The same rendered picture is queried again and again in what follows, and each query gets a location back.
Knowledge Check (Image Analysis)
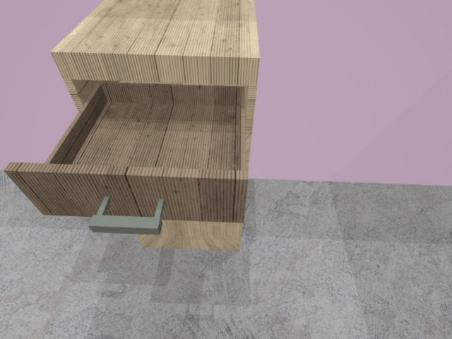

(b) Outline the handle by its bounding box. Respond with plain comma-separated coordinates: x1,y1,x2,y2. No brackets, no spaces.
88,196,165,235

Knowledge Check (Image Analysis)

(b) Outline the drawer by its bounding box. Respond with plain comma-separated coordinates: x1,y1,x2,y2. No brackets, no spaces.
4,82,249,223

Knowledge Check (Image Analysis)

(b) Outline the cabinet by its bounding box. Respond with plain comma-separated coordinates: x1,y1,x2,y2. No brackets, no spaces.
50,0,260,251

